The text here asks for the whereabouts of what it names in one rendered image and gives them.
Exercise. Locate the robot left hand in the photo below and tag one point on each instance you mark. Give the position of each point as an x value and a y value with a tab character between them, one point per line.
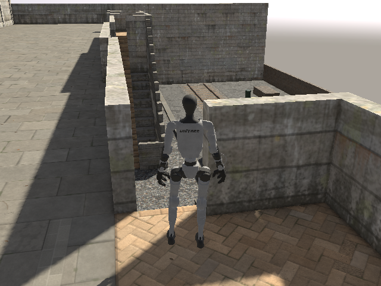
160	177

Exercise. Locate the humanoid robot head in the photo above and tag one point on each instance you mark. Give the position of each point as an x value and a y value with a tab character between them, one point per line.
189	104

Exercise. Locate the left robot forearm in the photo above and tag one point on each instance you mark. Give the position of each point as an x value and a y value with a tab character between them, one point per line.
163	161

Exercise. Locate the robot right hand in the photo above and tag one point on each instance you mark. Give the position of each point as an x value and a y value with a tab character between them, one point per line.
222	175

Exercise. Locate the robot left upper arm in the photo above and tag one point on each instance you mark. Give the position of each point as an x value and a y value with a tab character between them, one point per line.
169	136

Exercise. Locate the robot right shin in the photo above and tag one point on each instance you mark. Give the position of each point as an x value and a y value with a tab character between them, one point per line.
201	217

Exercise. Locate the right robot forearm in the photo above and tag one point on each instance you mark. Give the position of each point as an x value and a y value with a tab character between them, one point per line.
218	159

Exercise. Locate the robot right upper arm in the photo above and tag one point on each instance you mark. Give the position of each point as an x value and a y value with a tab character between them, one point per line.
208	125

